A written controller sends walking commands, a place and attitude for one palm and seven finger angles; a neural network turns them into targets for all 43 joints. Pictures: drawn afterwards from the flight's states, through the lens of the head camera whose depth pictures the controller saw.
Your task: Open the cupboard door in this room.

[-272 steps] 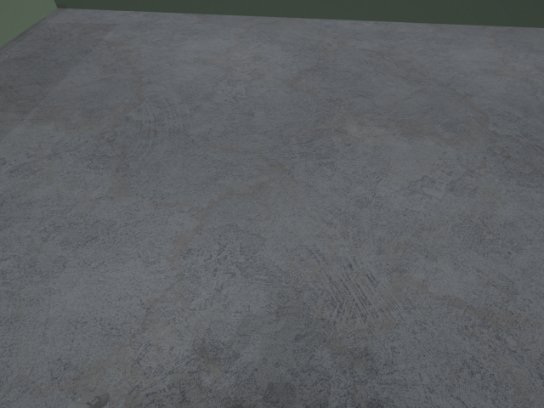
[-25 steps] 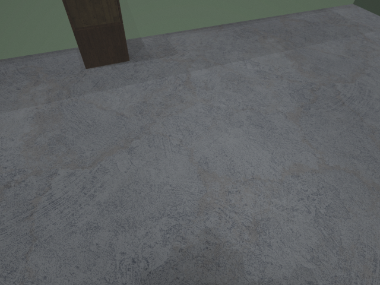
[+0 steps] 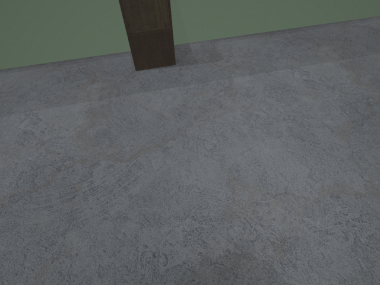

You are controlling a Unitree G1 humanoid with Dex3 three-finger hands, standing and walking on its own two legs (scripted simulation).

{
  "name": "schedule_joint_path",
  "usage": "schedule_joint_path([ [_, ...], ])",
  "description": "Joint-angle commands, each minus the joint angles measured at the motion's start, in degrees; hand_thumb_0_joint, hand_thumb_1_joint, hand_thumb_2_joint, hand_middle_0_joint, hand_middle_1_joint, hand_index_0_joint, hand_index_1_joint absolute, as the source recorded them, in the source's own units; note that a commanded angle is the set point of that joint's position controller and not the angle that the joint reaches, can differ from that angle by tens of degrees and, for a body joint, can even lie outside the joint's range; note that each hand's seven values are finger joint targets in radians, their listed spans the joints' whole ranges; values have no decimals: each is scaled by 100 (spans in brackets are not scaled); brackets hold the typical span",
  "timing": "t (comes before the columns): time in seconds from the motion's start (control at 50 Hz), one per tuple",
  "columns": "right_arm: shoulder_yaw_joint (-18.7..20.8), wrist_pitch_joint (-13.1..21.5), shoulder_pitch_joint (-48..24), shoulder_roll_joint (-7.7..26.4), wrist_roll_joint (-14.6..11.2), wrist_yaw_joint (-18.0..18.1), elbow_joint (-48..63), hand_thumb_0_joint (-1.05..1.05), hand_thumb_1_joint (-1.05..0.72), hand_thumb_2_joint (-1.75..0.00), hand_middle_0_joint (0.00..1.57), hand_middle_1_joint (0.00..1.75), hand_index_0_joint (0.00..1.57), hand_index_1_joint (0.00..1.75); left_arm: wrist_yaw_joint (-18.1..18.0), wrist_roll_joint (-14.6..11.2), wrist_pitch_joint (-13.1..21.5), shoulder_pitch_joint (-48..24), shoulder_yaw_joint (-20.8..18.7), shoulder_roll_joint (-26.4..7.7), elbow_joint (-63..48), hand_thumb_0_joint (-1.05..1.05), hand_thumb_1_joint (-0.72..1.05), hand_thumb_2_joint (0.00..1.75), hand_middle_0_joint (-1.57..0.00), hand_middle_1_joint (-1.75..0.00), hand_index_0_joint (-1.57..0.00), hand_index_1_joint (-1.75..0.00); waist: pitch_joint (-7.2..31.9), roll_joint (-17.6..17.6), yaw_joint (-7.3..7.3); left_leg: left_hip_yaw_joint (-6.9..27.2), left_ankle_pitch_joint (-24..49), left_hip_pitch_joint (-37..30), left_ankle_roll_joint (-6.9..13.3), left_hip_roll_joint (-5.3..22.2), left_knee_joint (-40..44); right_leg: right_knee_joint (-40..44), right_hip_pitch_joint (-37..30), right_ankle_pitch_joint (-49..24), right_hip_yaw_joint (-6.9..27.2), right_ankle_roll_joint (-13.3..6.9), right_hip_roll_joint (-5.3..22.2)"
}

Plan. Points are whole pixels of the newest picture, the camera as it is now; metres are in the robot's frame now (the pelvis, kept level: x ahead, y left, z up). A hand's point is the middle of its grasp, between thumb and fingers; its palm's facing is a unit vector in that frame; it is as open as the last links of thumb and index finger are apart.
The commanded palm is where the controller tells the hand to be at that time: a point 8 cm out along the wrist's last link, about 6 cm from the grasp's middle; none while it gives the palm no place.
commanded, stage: turn or walk to find it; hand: left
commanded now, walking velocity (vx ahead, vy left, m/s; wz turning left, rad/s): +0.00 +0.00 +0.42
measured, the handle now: out of the picture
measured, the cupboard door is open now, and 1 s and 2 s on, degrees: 0 0 0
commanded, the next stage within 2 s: stand and wait in 0.38 s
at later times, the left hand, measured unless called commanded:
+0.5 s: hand out of the picture -0.03 +0.20 -0.17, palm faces +0.20 -0.95 -0.25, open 7.4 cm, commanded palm none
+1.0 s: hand out of the picture -0.09 +0.22 -0.18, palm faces +0.22 -0.95 -0.20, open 7.4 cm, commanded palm none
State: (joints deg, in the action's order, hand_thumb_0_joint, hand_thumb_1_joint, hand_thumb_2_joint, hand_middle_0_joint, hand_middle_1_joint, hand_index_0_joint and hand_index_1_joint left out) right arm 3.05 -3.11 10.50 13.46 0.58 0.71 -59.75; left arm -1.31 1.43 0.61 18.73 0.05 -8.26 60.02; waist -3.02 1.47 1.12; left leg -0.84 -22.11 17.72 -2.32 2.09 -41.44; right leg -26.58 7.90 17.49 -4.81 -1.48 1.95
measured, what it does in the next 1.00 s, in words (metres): steps on the spot: left foot, then left foot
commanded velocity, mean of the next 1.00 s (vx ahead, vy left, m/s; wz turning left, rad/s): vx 0.00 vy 0.00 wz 0.19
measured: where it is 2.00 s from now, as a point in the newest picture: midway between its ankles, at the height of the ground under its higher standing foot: outside the picture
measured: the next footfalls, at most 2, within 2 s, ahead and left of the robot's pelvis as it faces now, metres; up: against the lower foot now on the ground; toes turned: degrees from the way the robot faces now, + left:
left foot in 0.06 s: +0.03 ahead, +0.15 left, +0.00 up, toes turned +4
left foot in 0.62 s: -0.01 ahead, +0.15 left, +0.00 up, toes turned +15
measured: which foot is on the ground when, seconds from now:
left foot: up 0.00-0.04, down 0.06-0.32, up 0.34-0.60, down 0.62-1.00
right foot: down 0.00-0.62, up 0.64-0.88, down 0.90-1.00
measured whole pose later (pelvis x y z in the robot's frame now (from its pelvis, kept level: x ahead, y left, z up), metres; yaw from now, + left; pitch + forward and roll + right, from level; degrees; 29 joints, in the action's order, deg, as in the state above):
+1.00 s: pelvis -0.06 +0.05 +0.00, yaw +11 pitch -2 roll +0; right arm 1.7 -1.6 12.8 10.0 0.4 1.0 -63.3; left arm -1.6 0.9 -0.4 15.6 0.0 -9.2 63.4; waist -1.7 0.5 -0.1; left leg -3.9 -12.8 13.5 1.9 -0.9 -27.9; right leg -28.3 9.8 16.5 -4.5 2.3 4.5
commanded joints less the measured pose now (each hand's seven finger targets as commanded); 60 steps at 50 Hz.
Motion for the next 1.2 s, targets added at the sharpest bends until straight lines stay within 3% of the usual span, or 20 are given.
schedule_joint_path([
  [0.0,-74,254,131,144,-25,38,76,0,-90,-90,20,30,20,30,-98,-60,65,187,-248,-1065,-4,0,90,90,-20,-30,-20,-30,361,-1116,-80,-195,1089,-689,55,-51,1664,141,-263,-3561,713,-308,1026],
  [0.04,-9,337,155,525,-12,53,-10,0,-90,-90,20,30,20,30,-79,-83,15,364,-246,-875,27,0,90,90,-20,-30,-20,-30,588,-173,-10,353,3360,-1642,321,608,1547,-259,425,-2362,352,90,688],
  [0.1,14,303,185,654,-12,112,-77,0,-90,-90,20,30,20,30,-95,-106,-69,66,-200,-704,15,0,90,90,-20,-30,-20,-30,310,1073,-130,1189,4007,-1198,903,1211,1908,-740,677,31,-96,382,287],
  [0.18,54,287,10,686,20,132,32,0,-90,-90,20,30,20,30,-67,-92,-137,55,-235,-650,-2,0,90,90,-20,-30,-20,-30,199,980,-75,1506,3759,-927,1242,1284,2114,-1473,1036,1113,178,375,263],
  [0.26,130,249,-262,682,0,87,286,0,-90,-90,20,30,20,30,-51,-53,-63,520,-280,-635,29,0,90,90,-20,-30,-20,-30,442,364,155,1177,2843,-341,858,757,1503,46,216,-245,149,394,253],
  [0.28,128,244,-275,495,-32,54,374,0,-90,-90,20,30,20,30,-74,-3,-29,517,-338,-915,-10,0,90,90,-20,-30,-20,-30,444,-394,136,741,2033,258,542,324,945,548,-233,-858,705,256,810],
  [0.3,90,224,-285,237,-34,-3,502,0,-90,-90,20,30,20,30,-83,28,-17,430,-418,-1318,-87,0,90,90,-20,-30,-20,-30,291,-1538,130,103,696,891,216,-304,208,869,-380,-1214,1540,-194,1739],
  [0.32,131,140,-523,310,26,-8,580,0,-90,-90,20,30,20,30,-82,12,4,456,-460,-1389,-173,0,90,90,-20,-30,-20,-30,53,-1943,290,128,-758,1101,143,-281,-873,1092,-18,-1757,1871,-625,2262],
  [0.38,153,64,-399,217,24,-73,497,0,-90,-90,20,30,20,30,-100,41,-3,-47,-385,-1152,-377,0,90,90,-20,-30,-20,-30,-198,-898,11,216,-526,1180,92,-65,-2178,731,312,-2574,948,-741,1906],
  [0.5,34,112,-358,40,-12,-94,488,0,-90,-90,20,30,20,30,-92,70,-14,-34,-393,-1337,-350,0,90,90,-20,-30,-20,-30,26,-1248,94,-279,-277,341,38,-93,-244,482,144,-2688,444,-633,1609],
  [0.54,0,183,-24,58,2,-76,374,0,-90,-90,20,30,20,30,-89,21,-29,-193,-392,-1338,-305,0,90,90,-20,-30,-20,-30,168,-1205,-70,-389,534,-332,42,-76,913,197,289,-2211,266,-389,1437],
  [0.56,-4,238,201,171,12,-72,272,0,-90,-90,20,30,20,30,-86,-29,-58,-244,-371,-1272,-302,0,90,90,-20,-30,-20,-30,280,-799,-162,-289,1228,-909,79,22,1637,-125,552,-1757,161,-151,1286],
  [0.6,91,332,289,871,66,-31,286,0,-90,-90,20,30,20,30,-60,-89,-124,-7,-255,-720,-387,0,90,90,-20,-30,-20,-30,451,1065,-72,1477,2543,-1170,782,1520,2255,-1020,1170,483,-221,400,470],
  [0.64,68,369,124,818,70,67,225,0,-90,-90,20,30,20,30,-72,-61,-200,-380,-202,-686,-330,0,90,90,-20,-30,-20,-30,167,1270,-146,1665,2095,-535,1147,1639,2787,-2043,1122,1423,129,379,384],
  [0.72,-35,394,-35,539,50,139,97,0,-90,-90,20,30,20,30,-10,-50,-188,-213,-140,-533,-5,0,90,90,-20,-30,-20,-30,174,690,-26,1007,2475,-785,1145,1243,2609,-1796,1050,996,327,346,380],
  [0.82,5,369,132,483,-10,119,-44,0,-90,-90,20,30,20,30,-42,-60,-124,114,-130,-519,220,0,90,90,-20,-30,-20,-30,355,338,28,843,2327,-715,896,933,2255,-44,281,-109,119,395,276],
  [0.88,-43,341,150,200,-51,39,12,0,-90,-90,20,30,20,30,-94,-36,-58,127,-164,-851,205,0,90,90,-20,-30,-20,-30,114,-267,-31,454,1234,-93,425,351,1871,630,32,-738,640,168,900],
  [0.92,-56,257,262,122,-11,22,-34,0,-90,-90,20,30,20,30,-73,-54,-37,-161,-177,-943,154,0,90,90,-20,-30,-20,-30,-73,-1020,-165,157,804,-393,255,102,1652,894,714,12,878,-25,1061],
  [1.04,-111,330,579,164,-1,41,-278,0,-90,-90,20,30,20,30,-84,-65,-81,-76,-108,-653,213,0,90,90,-20,-30,-20,-30,-264,-133,-110,605,718,-326,421,438,2295,608,668,22,410,185,541],
  [1.18,-139,397,774,60,-21,70,-397,0,-90,-90,20,30,20,30,-103,-82,-29,154,-77,-555,355,0,90,90,-20,-30,-20,-30,-79,-122,-83,510,1145,-399,410,405,2310,635,298,-488,368,182,565],
])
